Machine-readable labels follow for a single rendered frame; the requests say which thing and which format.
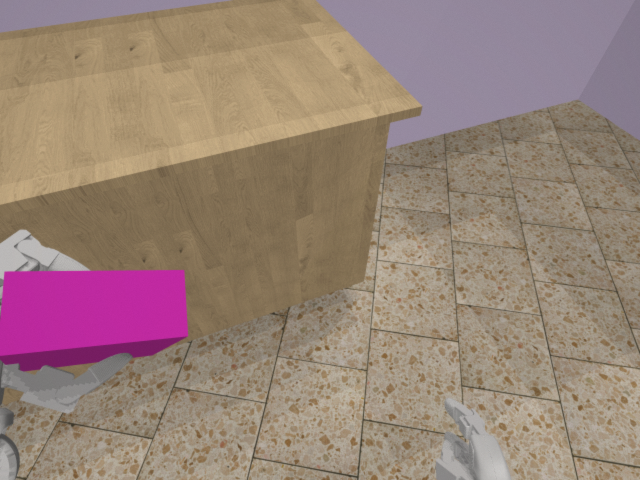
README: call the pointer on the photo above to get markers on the table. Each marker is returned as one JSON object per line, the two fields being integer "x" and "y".
{"x": 241, "y": 141}

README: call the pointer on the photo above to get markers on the left robot hand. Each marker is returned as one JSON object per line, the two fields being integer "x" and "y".
{"x": 50, "y": 387}

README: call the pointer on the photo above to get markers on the sponge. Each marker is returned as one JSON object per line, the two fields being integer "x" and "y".
{"x": 65, "y": 318}

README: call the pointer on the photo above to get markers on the right robot hand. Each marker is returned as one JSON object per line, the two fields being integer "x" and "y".
{"x": 482, "y": 459}

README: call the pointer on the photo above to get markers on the left robot forearm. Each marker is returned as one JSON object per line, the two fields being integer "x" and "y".
{"x": 9, "y": 455}

